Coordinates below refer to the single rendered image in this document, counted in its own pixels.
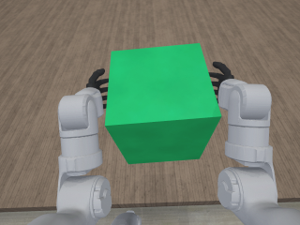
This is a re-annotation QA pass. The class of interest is carton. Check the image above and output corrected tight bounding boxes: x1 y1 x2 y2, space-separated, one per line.
105 43 221 164

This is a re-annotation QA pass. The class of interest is robot left hand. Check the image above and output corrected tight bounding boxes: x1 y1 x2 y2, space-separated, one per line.
86 68 109 109

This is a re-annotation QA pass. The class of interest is left robot thigh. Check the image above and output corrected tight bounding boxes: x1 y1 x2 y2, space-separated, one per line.
111 212 142 225

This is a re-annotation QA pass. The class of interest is robot right hand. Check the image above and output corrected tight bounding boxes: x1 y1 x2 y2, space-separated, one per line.
208 61 234 103

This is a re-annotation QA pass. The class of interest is right robot forearm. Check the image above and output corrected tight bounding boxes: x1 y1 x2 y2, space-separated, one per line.
217 79 278 201

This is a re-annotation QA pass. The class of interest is robot right upper arm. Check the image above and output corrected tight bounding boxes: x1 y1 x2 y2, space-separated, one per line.
217 167 300 225

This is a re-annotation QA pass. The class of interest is robot left upper arm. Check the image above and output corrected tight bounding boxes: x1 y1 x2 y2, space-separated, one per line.
27 175 112 225

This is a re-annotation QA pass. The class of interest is left robot forearm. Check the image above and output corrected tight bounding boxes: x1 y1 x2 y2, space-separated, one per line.
56 87 104 210

